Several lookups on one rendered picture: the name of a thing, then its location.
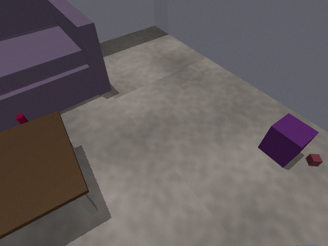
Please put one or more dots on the sofa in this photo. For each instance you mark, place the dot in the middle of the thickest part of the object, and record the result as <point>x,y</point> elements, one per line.
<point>50,59</point>

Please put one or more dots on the coffee table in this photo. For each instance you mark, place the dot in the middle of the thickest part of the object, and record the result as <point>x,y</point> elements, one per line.
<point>39,173</point>

